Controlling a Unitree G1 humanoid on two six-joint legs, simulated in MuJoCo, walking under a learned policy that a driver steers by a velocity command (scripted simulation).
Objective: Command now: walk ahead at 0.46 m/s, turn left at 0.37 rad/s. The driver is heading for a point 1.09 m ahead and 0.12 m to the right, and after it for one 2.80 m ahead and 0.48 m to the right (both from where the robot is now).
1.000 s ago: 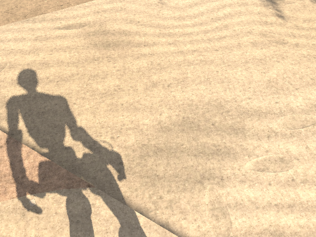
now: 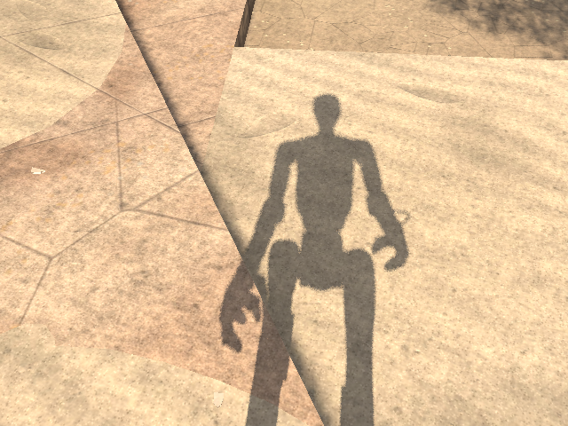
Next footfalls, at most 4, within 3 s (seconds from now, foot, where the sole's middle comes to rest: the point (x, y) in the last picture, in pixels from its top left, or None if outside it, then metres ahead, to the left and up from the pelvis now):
0.28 left None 0.32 0.14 -0.78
0.84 right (341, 392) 0.64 -0.07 -0.88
1.32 left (240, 286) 0.88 0.21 -0.78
1.88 right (336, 234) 1.16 -0.06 -0.88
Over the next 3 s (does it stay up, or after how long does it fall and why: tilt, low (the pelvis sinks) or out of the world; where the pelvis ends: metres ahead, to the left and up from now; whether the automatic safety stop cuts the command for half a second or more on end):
stays up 1.56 -0.17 -0.10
